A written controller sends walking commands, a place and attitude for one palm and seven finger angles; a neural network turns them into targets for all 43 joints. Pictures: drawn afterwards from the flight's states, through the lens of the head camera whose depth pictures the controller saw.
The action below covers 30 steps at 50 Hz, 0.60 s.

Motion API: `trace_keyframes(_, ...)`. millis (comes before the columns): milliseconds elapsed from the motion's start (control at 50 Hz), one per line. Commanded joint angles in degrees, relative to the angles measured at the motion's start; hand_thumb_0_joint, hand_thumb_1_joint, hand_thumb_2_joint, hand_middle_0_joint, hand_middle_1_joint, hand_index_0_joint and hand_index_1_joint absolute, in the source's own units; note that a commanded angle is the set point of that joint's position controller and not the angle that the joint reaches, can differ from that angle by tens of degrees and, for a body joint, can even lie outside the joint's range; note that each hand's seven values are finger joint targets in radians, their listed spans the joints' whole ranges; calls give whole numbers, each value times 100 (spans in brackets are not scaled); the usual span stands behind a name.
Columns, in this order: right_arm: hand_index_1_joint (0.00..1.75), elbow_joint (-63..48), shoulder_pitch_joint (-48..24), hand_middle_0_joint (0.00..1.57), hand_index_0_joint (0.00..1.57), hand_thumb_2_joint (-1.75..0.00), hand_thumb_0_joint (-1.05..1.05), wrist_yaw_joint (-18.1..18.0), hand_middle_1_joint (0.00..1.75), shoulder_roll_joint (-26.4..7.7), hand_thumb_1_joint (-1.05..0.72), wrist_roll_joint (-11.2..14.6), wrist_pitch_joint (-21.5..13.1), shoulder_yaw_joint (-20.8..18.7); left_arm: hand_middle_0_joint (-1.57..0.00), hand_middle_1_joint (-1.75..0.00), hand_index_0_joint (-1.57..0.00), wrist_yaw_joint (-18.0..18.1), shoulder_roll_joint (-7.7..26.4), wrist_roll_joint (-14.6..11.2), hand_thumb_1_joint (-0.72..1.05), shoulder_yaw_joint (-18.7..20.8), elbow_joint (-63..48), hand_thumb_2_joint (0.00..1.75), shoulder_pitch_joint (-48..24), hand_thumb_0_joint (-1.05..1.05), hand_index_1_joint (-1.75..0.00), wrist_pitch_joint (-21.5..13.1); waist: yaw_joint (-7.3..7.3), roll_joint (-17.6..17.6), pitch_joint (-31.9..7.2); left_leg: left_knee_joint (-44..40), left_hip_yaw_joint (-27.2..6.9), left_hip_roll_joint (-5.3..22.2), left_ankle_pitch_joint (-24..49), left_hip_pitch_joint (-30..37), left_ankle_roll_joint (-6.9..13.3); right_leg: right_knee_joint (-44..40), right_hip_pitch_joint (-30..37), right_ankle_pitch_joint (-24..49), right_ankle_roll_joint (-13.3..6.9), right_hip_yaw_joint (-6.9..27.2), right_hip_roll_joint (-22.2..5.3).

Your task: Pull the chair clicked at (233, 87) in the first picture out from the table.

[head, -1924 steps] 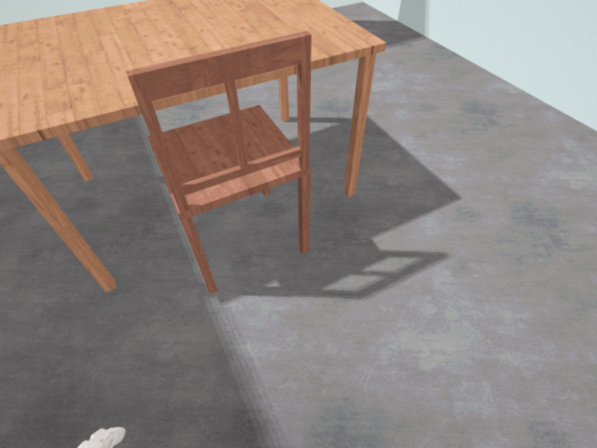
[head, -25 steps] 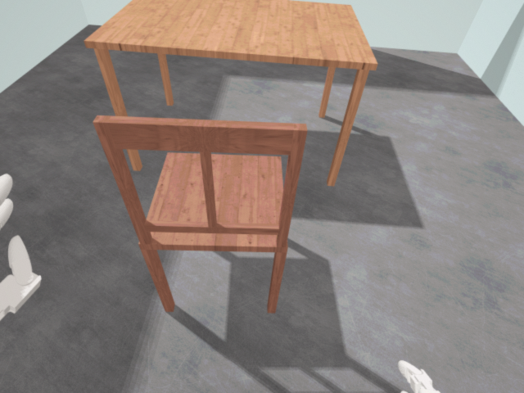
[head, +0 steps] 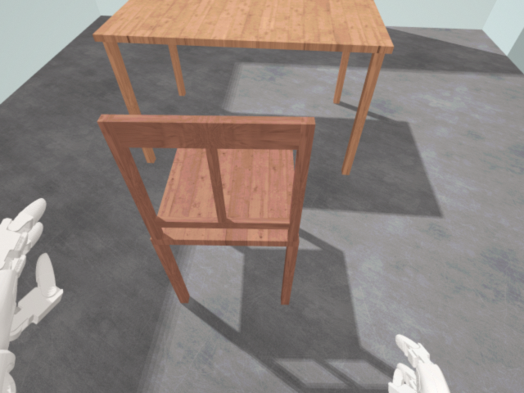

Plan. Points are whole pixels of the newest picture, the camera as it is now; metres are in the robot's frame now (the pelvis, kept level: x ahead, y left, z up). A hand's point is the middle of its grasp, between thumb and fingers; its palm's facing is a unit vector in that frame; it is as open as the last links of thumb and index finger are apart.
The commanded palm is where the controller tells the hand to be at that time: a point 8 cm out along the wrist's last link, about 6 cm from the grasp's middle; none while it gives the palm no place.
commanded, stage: let the arm hang, fingers relaxed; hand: left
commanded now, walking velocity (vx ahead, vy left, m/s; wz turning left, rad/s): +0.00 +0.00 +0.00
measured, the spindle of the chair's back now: (217, 187) +0.58 +0.15 -0.09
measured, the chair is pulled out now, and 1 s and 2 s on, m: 0.59 0.59 0.59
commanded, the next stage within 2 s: look to check the result in 1.06 s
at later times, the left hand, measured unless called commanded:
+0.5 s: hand out of the picture -0.05 +0.18 -0.17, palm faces +0.02 -0.97 -0.25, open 7.2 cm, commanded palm none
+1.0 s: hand out of the picture -0.04 +0.13 -0.18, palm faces +0.04 -0.99 -0.16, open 7.3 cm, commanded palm none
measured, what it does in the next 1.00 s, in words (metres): stands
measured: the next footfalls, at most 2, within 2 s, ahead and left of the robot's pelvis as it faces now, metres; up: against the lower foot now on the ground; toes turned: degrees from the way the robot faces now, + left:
none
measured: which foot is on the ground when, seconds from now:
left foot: down 0.00-1.00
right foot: down 0.00-1.00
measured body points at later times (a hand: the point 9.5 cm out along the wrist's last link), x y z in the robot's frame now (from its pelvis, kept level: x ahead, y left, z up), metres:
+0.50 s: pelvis -0.03 -0.02 +0.00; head -0.02 -0.03 +0.45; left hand -0.05 +0.23 -0.15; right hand -0.06 -0.25 -0.16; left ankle +0.00 +0.11 -0.74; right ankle -0.01 -0.11 -0.74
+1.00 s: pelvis -0.03 -0.03 +0.00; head -0.02 -0.03 +0.45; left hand -0.04 +0.18 -0.16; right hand -0.06 -0.22 -0.17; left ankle +0.00 +0.11 -0.74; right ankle -0.01 -0.11 -0.74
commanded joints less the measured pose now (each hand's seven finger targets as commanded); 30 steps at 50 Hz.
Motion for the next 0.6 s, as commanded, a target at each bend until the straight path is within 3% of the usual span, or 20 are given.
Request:
trace_keyframes(0, 30, 155, 208, 20, 20, -90, 0, 243, 30, -546, -90, -148, 232, -185, -20, -30, -20, -538, -768, 261, 90, -1366, 2845, 90, -289, 0, -30, 1065, -127, -96, -595, 156, -658, 760, 1897, -158, 263, 541, -392, 733, -116, 284, -534)
trace_keyframes(40, 30, 64, 147, 20, 20, -90, 0, 240, 30, -585, -90, -222, 392, -95, -20, -30, -20, -526, -556, 273, 90, -1420, 3427, 90, -654, 0, -30, 1064, -49, -756, -385, 118, -860, 609, 1223, -581, 305, 360, -136, 549, -168, 491, -608)
trace_keyframes(60, 30, 121, 165, 20, 20, -90, 0, 227, 30, -589, -90, -235, 465, -89, -20, -30, -20, -515, -492, 285, 90, -1449, 3743, 90, -838, 0, -30, 1065, -61, -1229, -347, 220, -800, 470, 1054, -475, 253, 225, -180, 617, -294, 651, -725)
trace_keyframes(80, 30, 195, 221, 20, 20, -90, 0, 208, 30, -595, -90, -235, 533, -81, -20, -30, -20, -508, -433, 281, 90, -1472, 4052, 90, -995, 0, -30, 1078, -87, -1448, -323, 272, -733, 382, 1019, -307, 223, 139, -246, 635, -386, 693, -812)
trace_keyframes(100, 30, 292, 235, 20, 20, -90, 0, 195, 30, -606, -90, -239, 580, -73, -20, -30, -20, -502, -417, 265, 90, -1517, 4371, 90, -1145, 0, -30, 1117, -97, -1304, -211, 213, -723, 353, 1010, -229, 218, 128, -317, 564, -442, 646, -802)
trace_keyframes(200, 30, 890, 284, 20, 20, -90, 0, 135, 30, -540, -90, -214, 624, 64, -20, -30, -20, -472, -356, 173, 90, -1735, 5831, 90, -966, 0, -30, 1141, 38, 609, 76, -291, -729, 409, 814, -277, 202, -65, -29, 294, -286, 636, -555)
trace_keyframes(260, 30, 1174, 583, 20, 20, -90, 0, 88, 30, -303, -90, -245, 645, 53, -20, -30, -20, -441, -603, 172, 90, -1674, 6331, 90, -800, 0, -30, 1122, 19, 1218, -29, -399, -686, 417, 209, -320, 173, -212, 132, 104, -343, 612, -540)
trace_keyframes(280, 30, 1238, 678, 20, 20, -90, 0, 86, 30, -276, -90, -237, 661, 59, -20, -30, -20, -443, -570, 158, 90, -1708, 6469, 90, -809, 0, -30, 1124, 19, 1233, -24, -460, -678, 420, 10, -384, 174, -220, 182, 27, -344, 561, -520)
trace_keyframes(340, 30, 1428, 922, 20, 20, -90, 0, 85, 30, -275, -90, -216, 719, 25, -20, -30, -20, -474, -609, 149, 90, -1777, 6818, 90, -894, 0, -30, 1121, 0, 301, 246, -501, -714, 432, -533, -530, 194, -437, -5, -400, -354, 576, -539)
trace_keyframes(380, 30, 1544, 1143, 20, 20, -90, 0, 83, 30, -256, -90, -219, 732, 16, -20, -30, -20, -481, -620, 140, 90, -1794, 7006, 90, -940, 0, -30, 1122, -37, -133, 337, -475, -668, 408, -622, -465, 196, -551, -198, -750, -380, 630, -574)
trace_keyframes(480, 30, 1833, 1469, 20, 20, -90, 0, 67, 30, -167, -90, -221, 723, 36, -20, -30, -20, -475, -698, 130, 90, -1833, 7356, 90, -842, 0, -30, 1130, -52, -382, 456, -447, -624, 400, -589, -432, 230, -606, -426, -1024, -390, 671, -585)
trace_keyframes(580, 30, 2046, 1621, 20, 20, -90, 0, 52, 30, -31, -90, -208, 707, 79, -20, -30, -20, -449, -759, 114, 90, -1860, 7594, 90, -706, 0, -30, 1112, -48, -295, 517, -373, -542, 380, -404, -399, 226, -620, -510, -1013, -413, 719, -616)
